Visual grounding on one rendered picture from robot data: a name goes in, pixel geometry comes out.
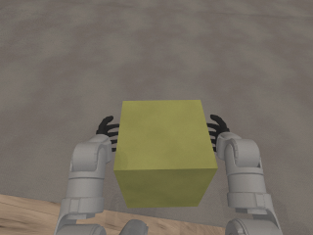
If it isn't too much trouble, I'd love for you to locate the left robot thigh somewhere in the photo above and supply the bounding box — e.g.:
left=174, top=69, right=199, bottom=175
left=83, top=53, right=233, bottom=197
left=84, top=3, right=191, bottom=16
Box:
left=118, top=219, right=149, bottom=235

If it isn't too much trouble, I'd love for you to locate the robot left upper arm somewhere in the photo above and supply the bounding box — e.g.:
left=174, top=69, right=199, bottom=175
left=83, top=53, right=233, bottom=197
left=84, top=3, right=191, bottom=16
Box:
left=56, top=223, right=107, bottom=235

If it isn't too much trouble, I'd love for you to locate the robot right upper arm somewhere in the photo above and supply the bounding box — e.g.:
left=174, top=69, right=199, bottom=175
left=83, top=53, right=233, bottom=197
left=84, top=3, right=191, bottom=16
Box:
left=225, top=218, right=282, bottom=235

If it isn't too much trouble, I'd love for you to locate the robot left hand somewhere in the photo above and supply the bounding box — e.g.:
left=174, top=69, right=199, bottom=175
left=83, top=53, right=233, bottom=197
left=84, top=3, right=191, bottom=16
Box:
left=96, top=116, right=119, bottom=152

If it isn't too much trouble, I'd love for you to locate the carton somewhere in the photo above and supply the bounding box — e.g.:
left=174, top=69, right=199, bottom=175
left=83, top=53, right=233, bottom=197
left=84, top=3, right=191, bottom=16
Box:
left=113, top=100, right=218, bottom=209

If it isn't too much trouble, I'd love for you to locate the robot left forearm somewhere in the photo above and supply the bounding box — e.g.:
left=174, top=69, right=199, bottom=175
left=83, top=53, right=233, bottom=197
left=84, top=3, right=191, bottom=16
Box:
left=53, top=134, right=112, bottom=235

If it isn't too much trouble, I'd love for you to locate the robot right hand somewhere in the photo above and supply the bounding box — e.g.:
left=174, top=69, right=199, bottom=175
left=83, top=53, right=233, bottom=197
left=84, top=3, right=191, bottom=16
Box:
left=206, top=115, right=230, bottom=152

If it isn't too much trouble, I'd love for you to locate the robot right forearm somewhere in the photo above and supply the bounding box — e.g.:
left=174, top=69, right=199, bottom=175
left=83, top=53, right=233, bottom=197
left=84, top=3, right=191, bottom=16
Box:
left=216, top=131, right=283, bottom=235

